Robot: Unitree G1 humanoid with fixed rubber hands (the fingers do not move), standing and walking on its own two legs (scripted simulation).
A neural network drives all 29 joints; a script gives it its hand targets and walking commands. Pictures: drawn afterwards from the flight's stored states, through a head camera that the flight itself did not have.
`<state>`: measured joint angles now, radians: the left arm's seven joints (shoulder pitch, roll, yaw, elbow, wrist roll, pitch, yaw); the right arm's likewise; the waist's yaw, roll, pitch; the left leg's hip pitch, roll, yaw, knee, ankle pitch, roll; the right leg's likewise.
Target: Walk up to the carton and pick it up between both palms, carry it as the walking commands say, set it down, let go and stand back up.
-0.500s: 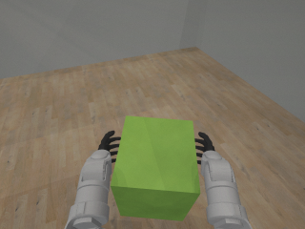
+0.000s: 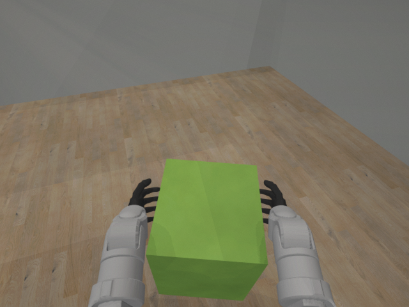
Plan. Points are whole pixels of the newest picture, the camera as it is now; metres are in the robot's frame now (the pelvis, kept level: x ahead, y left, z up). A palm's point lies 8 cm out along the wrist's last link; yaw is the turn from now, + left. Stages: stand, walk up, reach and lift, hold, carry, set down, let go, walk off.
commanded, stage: reach and lift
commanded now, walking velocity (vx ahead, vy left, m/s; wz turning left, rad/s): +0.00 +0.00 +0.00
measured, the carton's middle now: (206, 232) +0.30 +0.00 -0.03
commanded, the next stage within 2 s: hold in 0.54 s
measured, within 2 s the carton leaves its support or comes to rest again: neither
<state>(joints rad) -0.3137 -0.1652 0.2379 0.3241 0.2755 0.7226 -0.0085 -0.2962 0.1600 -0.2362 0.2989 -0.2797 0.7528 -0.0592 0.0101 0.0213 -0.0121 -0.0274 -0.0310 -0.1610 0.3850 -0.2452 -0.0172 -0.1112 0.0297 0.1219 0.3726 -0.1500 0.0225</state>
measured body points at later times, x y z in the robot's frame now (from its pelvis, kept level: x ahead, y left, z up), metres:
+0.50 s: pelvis +0.00 +0.00 +0.00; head -0.06 -0.01 +0.45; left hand +0.29 +0.14 +0.05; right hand +0.29 -0.15 +0.04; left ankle -0.01 +0.14 -0.74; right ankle +0.04 -0.13 -0.74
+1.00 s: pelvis -0.02 +0.00 -0.01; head -0.06 +0.00 +0.44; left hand +0.29 +0.15 +0.04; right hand +0.29 -0.15 +0.04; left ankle -0.01 +0.14 -0.74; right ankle +0.04 -0.13 -0.74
